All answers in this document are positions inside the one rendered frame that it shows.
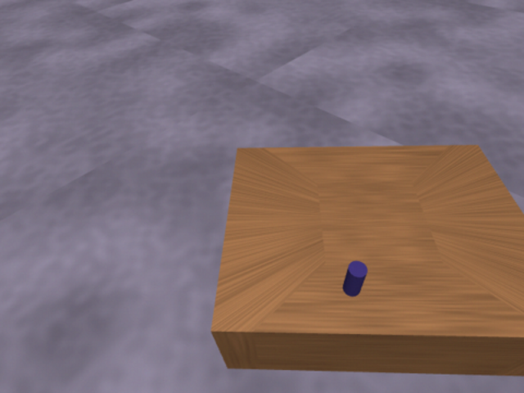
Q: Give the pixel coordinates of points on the can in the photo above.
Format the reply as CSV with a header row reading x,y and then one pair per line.
x,y
355,276

